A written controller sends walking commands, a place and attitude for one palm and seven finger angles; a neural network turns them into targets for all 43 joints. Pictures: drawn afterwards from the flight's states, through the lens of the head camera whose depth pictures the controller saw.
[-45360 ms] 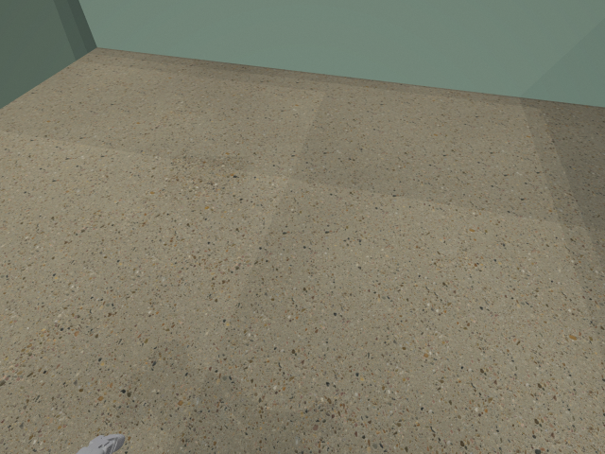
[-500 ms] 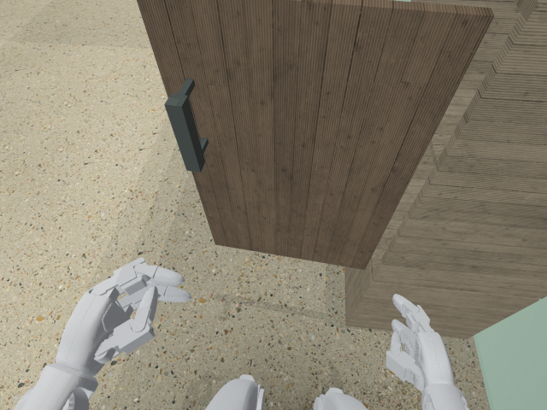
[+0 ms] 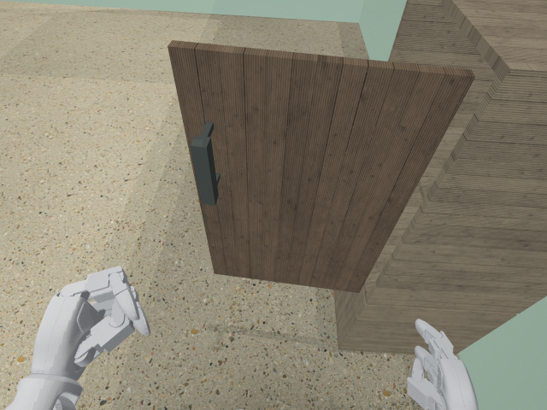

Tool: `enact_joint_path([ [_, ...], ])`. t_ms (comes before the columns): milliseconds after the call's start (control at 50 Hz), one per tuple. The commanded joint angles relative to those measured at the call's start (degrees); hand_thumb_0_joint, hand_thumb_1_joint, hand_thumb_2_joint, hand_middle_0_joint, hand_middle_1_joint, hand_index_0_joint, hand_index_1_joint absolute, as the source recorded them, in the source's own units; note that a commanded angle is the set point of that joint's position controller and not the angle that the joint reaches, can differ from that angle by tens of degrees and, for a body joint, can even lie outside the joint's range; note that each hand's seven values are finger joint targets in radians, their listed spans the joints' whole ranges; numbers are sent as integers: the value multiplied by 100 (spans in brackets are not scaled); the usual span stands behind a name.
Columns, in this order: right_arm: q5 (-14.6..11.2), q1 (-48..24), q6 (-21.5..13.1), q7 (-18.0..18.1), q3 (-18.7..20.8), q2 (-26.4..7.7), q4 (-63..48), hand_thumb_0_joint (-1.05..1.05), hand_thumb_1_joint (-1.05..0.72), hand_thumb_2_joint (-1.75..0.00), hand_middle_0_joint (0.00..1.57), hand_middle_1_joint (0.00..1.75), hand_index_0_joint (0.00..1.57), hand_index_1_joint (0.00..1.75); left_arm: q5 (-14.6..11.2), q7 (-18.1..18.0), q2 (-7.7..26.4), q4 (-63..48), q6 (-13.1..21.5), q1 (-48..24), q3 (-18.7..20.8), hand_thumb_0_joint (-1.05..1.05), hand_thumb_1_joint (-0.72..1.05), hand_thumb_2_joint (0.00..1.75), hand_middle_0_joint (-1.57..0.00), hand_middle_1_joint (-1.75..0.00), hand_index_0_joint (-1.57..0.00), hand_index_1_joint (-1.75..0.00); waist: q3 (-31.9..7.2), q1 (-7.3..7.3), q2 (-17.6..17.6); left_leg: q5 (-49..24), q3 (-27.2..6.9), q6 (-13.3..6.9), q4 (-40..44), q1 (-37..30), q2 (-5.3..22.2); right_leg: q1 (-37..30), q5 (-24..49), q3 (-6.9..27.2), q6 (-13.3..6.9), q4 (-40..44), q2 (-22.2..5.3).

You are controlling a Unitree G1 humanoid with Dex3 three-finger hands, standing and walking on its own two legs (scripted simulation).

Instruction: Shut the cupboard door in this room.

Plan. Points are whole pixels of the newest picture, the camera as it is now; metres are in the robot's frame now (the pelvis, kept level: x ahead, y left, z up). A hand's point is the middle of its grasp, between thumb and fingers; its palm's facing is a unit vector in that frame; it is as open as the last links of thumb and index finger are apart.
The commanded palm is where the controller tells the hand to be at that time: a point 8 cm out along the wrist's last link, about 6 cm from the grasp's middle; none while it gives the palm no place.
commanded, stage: raise the hand and make a fist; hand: left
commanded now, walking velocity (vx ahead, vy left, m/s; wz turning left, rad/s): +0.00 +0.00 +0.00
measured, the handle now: (209, 164) +0.45 +0.14 +0.11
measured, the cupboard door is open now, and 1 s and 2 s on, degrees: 85 85 85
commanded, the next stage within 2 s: bring the fist close to the handle in 0.70 s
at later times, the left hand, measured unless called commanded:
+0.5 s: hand (125, 300) +0.23 +0.20 +0.10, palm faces -0.05 -1.00 -0.02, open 3.1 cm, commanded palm +0.20 +0.25 +0.12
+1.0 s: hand (142, 282) +0.24 +0.18 +0.12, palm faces +0.02 -1.00 -0.08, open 3.1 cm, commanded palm +0.23 +0.22 +0.12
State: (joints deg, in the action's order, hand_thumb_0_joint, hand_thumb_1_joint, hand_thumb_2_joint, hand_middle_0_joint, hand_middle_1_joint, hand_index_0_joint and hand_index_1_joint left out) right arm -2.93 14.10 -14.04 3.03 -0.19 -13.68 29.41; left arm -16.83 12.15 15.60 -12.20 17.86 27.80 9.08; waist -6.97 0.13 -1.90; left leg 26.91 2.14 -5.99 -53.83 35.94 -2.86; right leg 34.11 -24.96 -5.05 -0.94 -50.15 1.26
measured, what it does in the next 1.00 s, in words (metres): stands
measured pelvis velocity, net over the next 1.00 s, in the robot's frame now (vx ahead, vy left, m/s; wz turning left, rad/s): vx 0.00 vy -0.02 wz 0.02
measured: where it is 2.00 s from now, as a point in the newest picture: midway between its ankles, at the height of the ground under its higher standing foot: outside the picture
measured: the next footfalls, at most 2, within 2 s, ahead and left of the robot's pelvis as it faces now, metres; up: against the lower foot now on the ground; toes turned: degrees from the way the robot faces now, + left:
none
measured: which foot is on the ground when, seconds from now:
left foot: down 0.00-1.00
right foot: down 0.00-1.00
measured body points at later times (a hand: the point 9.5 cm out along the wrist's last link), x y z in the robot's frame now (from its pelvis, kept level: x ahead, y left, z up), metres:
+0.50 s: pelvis +0.00 +0.01 +0.02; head +0.01 +0.02 +0.47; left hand +0.22 +0.25 +0.10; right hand +0.17 -0.22 -0.04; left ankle +0.00 +0.05 -0.69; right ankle +0.00 -0.12 -0.69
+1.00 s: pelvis +0.00 -0.02 +0.02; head +0.01 -0.02 +0.47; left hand +0.23 +0.23 +0.13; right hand +0.18 -0.25 -0.05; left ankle +0.00 +0.04 -0.69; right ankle +0.00 -0.12 -0.69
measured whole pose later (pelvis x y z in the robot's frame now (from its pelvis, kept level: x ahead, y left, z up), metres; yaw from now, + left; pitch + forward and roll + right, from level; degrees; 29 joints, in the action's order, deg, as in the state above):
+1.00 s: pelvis +0.00 -0.02 +0.02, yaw +1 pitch +4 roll -2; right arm -2.5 13.9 -13.7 3.7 -3.3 -14.3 33.5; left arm -15.9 13.3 16.7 -3.3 10.9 12.9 10.4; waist -2.9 -0.8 -2.0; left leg 22.4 0.7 -4.3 -44.5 26.0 -3.1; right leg 24.4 -21.5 -6.0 -2.5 -41.8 1.5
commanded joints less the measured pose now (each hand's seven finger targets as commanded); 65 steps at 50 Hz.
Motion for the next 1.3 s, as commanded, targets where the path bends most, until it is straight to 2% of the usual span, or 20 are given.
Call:
enact_joint_path([
  [0, -37, -278, -252, -7, 177, -789, -825, 0, -90, -90, 20, 30, 20, 30, 11, -41, 257, -774, -41, -260, 50, 0, 90, 90, -130, -150, -130, -150, -252, 50, -214, -1530, -1160, 691, 1491, -998, 587, -24, 819, -35, -57, 641, 6],
  [80, -68, -251, -242, 47, 128, -873, -883, 0, -90, -90, 20, 30, 20, 30, 120, 205, 507, -720, -488, -852, 20, 0, 90, 90, -130, -150, -130, -150, -212, 67, -8, -1212, -1220, 656, 1696, -1077, 579, -274, 793, 17, -62, 859, -9],
  [120, -32, -286, -259, 89, 91, -871, -873, 0, -90, -90, 20, 30, 20, 30, 137, 150, 866, -1001, -519, -1296, 326, 0, 90, 90, -130, -150, -130, -150, -289, 17, -93, -1219, -1282, 683, 1802, -1239, 578, -423, 840, 44, -86, 881, -13],
  [200, 5, -366, -319, 94, -13, -742, -774, 0, -90, -90, 20, 30, 20, 30, 76, -49, 951, -1416, -343, -1753, 597, 0, 90, 90, -130, -150, -130, -150, -554, -104, -620, -1491, -1501, 840, 2023, -1829, 679, -466, 911, 56, -81, 883, -35],
  [220, 26, -348, -313, 94, -22, -759, -734, 0, -90, -90, 20, 30, 20, 30, 55, -80, 1059, -1394, -334, -1837, 715, 0, 90, 90, -130, -150, -130, -150, -552, -126, -476, -1564, -1498, 854, 2055, -1838, 665, -577, 987, 59, -99, 924, -13],
  [280, -14, -337, -343, 79, -18, -757, -616, 0, -90, -90, 20, 30, 20, 30, -1, -1, 743, -1042, -425, -1761, 495, 0, 90, 90, -130, -150, -130, -150, -474, -71, -471, -1856, -1458, 855, 2075, -1955, 686, -648, 1101, 46, -69, 1061, -38],
  [340, -63, -260, -326, 46, 30, -806, -587, 0, -90, -90, 20, 30, 20, 30, 3, 237, 346, -310, -832, -1211, 172, 0, 90, 90, -130, -150, -130, -150, -219, -69, -16, -2060, -1329, 831, 2086, -1774, 648, -768, 1268, 5, -59, 1230, -29],
  [420, -51, -318, -285, 56, 82, -868, -669, 0, -90, -90, 20, 30, 20, 30, 47, 361, 619, -373, -1147, -1185, 347, 0, 90, 90, -130, -150, -130, -150, -268, -135, 141, -2202, -1085, 774, 2036, -1652, 528, -1051, 1485, 20, -89, 1343, -38],
  [520, 75, -383, -312, 59, 25, -779, -698, 0, -90, -90, 20, 30, 20, 30, 89, -47, 1174, -1389, -553, -1868, 855, 0, 90, 90, -130, -150, -130, -150, -519, -212, -261, -2129, -1115, 800, 2078, -1897, 521, -1054, 1341, 61, -128, 1260, -7],
  [600, 55, -326, -382, -14, 24, -731, -547, 0, -90, -90, 20, 30, 20, 30, 68, -153, 709, -1192, -168, -1633, 545, 0, 90, 90, -130, -150, -130, -150, -456, -103, -568, -2159, -1199, 837, 2025, -2053, 587, -810, 1249, 59, -99, 1204, -27],
  [720, -38, -289, -302, 13, 103, -880, -559, 0, -90, -90, 20, 30, 20, 30, 83, 286, 527, -210, -767, -1109, 230, 0, 90, 90, -130, -150, -130, -150, -59, -4, 167, -1542, -887, 618, 1941, -1447, 417, -995, 1239, 121, -100, 1472, -46],
  [780, -23, -394, -284, 70, 80, -857, -683, 0, -90, -90, 20, 30, 20, 30, 43, 317, 751, -629, -824, -1492, 429, 0, 90, 90, -130, -150, -130, -150, -317, -53, 183, -1555, -785, 523, 1889, -1441, 351, -1153, 1260, 160, -83, 1480, -67],
  [840, 39, -476, -291, 138, 14, -802, -604, 0, -90, -90, 20, 30, 20, 30, 28, 113, 1022, -1090, -490, -2637, 609, 0, 90, 90, -130, -150, -130, -150, -440, 23, -54, -1406, -777, 464, 1839, -1569, 333, -1080, 1042, 239, -81, 1464, -64],
  [920, 41, -400, -308, 144, 1, -789, -403, 0, -90, -90, 20, 30, 20, 30, -21, -16, 1220, -553, -129, -2747, 928, 0, 90, 90, -130, -150, -130, -150, -490, 10, -105, -1470, -743, 455, 1746, -1536, 324, -1095, 1071, 285, -110, 1437, -63],
  [940, 23, -406, -307, 121, -21, -757, -404, 0, -90, -90, 20, 30, 20, 30, -8, 55, 899, -363, -145, -2739, 618, 0, 90, 90, -130, -150, -130, -150, -511, 62, -183, -1535, -722, 459, 1740, -1588, 312, -1066, 1157, 268, -101, 1420, -79],
  [1000, -47, -352, -279, 109, 15, -823, -364, 0, -90, -90, 20, 30, 20, 30, 6, 291, 641, 359, -454, -2721, 248, 0, 90, 90, -130, -150, -130, -150, -300, 108, -220, -1424, -672, 458, 1731, -1452, 288, -995, 1202, 296, -80, 1495, -109],
  [1040, -74, -295, -237, 112, 36, -867, -412, 0, -90, -90, 20, 30, 20, 30, -20, 437, 634, 707, -736, -2567, 223, 0, 90, 90, -130, -150, -130, -150, -329, 50, 12, -1516, -612, 419, 1699, -1287, 256, -1190, 1354, 384, -74, 1569, -142],
  [1120, -38, -341, -130, 164, 48, -903, -500, 0, -90, -90, 20, 30, 20, 30, -51, 381, 1195, 690, -878, -3156, 738, 0, 90, 90, -130, -150, -130, -150, -508, -22, 564, -1636, -510, 351, 1598, -1058, 233, -1523, 1470, 615, 7, 1655, -217],
  [1220, 24, -405, -145, 119, 29, -788, -465, 0, -90, -90, 20, 30, 20, 30, -80, 23, 1510, 166, -310, -3741, 1205, 0, 90, 90, -130, -150, -130, -150, -1139, -128, 194, -2118, -430, 368, 1589, -1338, 238, -1883, 2103, 614, -3, 1434, -207],
  [1280, -10, -336, -161, 42, 49, -758, -386, 0, -90, -90, 20, 30, 20, 30, -4, 58, 1039, 522, -191, -3437, 801, 0, 90, 90, -130, -150, -130, -150, -1057, -50, -169, -2285, -358, 394, 1573, -1470, 231, -1683, 2372, 537, -6, 1364, -194],
])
